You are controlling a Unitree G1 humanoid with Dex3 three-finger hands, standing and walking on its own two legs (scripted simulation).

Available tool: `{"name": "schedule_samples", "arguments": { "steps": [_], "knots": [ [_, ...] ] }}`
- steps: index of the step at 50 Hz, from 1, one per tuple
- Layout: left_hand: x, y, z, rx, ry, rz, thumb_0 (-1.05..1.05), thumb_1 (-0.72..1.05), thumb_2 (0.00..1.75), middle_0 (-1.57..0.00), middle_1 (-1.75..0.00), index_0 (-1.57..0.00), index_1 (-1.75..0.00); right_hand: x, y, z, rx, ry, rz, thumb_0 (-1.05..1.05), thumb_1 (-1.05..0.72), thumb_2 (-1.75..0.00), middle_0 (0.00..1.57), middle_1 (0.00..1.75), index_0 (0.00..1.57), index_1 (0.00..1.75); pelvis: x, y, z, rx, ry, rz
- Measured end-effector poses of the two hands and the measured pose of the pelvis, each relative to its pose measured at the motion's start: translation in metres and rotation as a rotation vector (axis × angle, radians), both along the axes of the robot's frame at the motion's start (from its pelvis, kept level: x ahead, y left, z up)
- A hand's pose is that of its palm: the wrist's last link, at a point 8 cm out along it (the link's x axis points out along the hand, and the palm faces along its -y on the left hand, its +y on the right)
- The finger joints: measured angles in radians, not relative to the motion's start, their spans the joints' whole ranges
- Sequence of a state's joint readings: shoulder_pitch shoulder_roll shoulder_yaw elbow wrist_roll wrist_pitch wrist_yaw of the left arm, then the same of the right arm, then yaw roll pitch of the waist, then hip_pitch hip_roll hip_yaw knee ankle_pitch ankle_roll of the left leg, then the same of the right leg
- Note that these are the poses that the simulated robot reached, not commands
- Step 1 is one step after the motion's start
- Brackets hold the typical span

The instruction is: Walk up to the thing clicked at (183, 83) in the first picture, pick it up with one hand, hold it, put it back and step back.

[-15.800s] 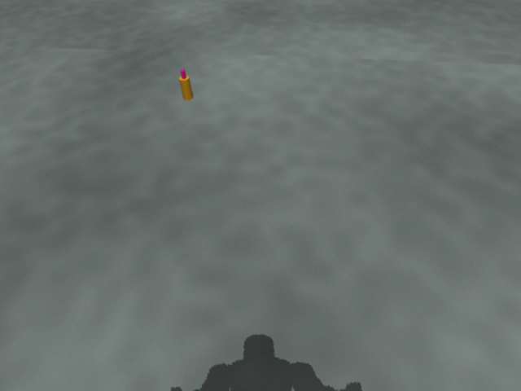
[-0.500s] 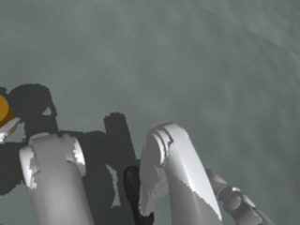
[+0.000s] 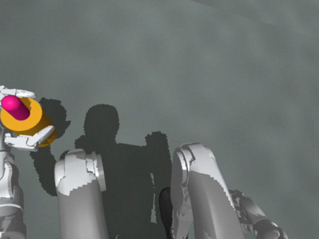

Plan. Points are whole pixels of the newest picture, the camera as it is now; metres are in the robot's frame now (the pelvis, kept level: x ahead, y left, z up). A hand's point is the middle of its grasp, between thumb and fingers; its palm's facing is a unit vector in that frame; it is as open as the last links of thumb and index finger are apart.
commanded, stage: settle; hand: left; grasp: from the side
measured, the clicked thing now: (29, 120) +0.38 +0.29 -0.08
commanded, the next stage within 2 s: lift in 0.80 s
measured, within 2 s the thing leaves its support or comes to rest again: neither
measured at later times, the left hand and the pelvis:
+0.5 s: hand (19, 105) +0.40 +0.28 -0.02, palm faces +0.24 -0.97 -0.03, open 9.8 cm; pelvis +0.01 +0.00 +0.03, yaw +2 degrees
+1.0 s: hand (11, 99) +0.40 +0.29 +0.01, palm faces +0.24 -0.97 -0.04, open 9.9 cm; pelvis +0.00 +0.00 +0.05, yaw +4 degrees
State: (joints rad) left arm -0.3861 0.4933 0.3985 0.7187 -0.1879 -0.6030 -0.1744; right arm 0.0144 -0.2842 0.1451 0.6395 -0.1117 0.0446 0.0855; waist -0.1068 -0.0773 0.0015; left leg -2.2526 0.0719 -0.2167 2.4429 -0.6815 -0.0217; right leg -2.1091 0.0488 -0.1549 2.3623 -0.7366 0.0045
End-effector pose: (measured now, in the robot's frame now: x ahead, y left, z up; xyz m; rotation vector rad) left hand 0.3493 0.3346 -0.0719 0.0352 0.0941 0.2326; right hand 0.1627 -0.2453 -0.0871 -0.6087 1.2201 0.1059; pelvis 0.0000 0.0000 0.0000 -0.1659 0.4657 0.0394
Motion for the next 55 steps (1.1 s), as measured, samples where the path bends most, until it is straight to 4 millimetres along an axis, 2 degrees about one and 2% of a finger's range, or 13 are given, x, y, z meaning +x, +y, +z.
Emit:
{"name": "schedule_samples", "arguments": {
  "steps": [5,12,16,21,32,46,55],
  "knots": [
    [0.0,0.001,0.013,0.008,0.011,0.006,-0.02,-0.33,1.02,-0.69,-1.03,-0.74,-1.03,0.0,-0.003,-0.003,0.019,0.02,-0.035,0.0,-0.89,-0.9,0.2,0.3,0.2,0.3,0.004,-0.003,0.009,0.019,0.037,0.008],
    [0.013,0.005,0.046,0.022,-0.036,0.021,-0.02,-0.35,1.05,-0.7,-1.03,-0.75,-1.04,0.001,-0.008,-0.003,0.04,0.011,-0.072,0.0,-0.9,-0.9,0.2,0.3,0.2,0.3,0.007,-0.006,0.019,0.035,0.065,0.014],
    [0.021,0.005,0.057,0.005,-0.05,0.032,-0.03,-0.38,1.07,-0.7,-1.04,-0.75,-1.05,0.003,-0.01,0.001,0.045,-0.014,-0.087,0.0,-0.9,-0.9,0.2,0.3,0.2,0.3,0.006,-0.006,0.023,0.036,0.068,0.014],
    [0.021,0.0,0.06,-0.001,-0.017,0.006,-0.03,-0.39,1.09,-0.71,-1.04,-0.76,-1.05,0.005,-0.011,0.011,0.045,-0.048,-0.107,0.0,-0.9,-0.9,0.2,0.3,0.2,0.3,0.005,-0.004,0.028,0.036,0.073,0.015],
    [0.001,0.001,0.065,0.009,0.011,0.027,-0.03,-0.41,1.12,-0.71,-1.06,-0.76,-1.07,0.007,-0.007,0.022,0.048,-0.062,-0.098,0.0,-0.91,-0.9,0.2,0.3,0.2,0.3,0.003,-0.005,0.041,0.05,0.082,0.03],
    [0.014,0.001,0.089,-0.001,-0.009,0.016,-0.03,-0.42,1.13,-0.7,-1.06,-0.75,-1.07,0.008,-0.003,0.027,0.079,-0.096,-0.102,0.0,-0.91,-0.9,0.2,0.3,0.2,0.3,0.002,-0.004,0.049,0.054,0.085,0.039],
    [0.006,-0.001,0.094,-0.001,0.01,0.0,-0.03,-0.42,1.13,-0.71,-1.06,-0.76,-1.07,0.001,-0.002,0.037,0.078,-0.089,-0.128,0.0,-0.92,-0.9,0.2,0.3,0.2,0.3,0.002,-0.004,0.058,0.059,0.094,0.043]
  ]
}}
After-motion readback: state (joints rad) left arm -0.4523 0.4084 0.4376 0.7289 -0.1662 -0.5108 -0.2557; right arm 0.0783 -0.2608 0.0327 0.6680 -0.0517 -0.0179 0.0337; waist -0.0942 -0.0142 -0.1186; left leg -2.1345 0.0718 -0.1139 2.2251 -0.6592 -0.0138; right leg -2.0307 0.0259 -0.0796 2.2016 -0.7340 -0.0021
